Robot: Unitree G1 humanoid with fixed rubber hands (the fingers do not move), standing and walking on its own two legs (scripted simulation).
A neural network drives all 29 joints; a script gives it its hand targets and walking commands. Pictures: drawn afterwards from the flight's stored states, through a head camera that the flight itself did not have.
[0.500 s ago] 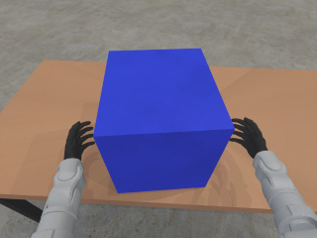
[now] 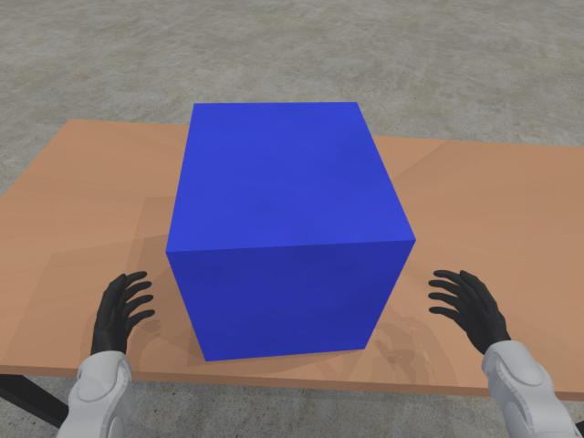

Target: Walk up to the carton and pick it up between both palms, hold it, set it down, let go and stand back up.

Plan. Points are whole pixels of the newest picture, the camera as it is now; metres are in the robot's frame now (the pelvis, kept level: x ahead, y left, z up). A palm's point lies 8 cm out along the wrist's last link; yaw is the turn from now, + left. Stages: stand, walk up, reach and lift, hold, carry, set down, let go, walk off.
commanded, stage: set down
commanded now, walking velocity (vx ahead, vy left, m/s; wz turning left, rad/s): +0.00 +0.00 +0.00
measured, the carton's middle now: (282, 230) +0.43 +0.04 +0.04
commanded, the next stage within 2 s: none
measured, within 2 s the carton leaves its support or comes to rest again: neither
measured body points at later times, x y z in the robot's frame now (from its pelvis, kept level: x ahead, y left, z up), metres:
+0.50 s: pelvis +0.00 +0.00 +0.00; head +0.00 +0.01 +0.45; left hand +0.20 +0.24 +0.02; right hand +0.23 -0.24 +0.03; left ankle +0.00 +0.13 -0.74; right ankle +0.04 -0.10 -0.74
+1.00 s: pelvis +0.02 +0.00 +0.00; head +0.04 +0.02 +0.45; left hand +0.20 +0.25 -0.01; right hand +0.23 -0.24 +0.00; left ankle +0.00 +0.13 -0.74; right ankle +0.04 -0.10 -0.74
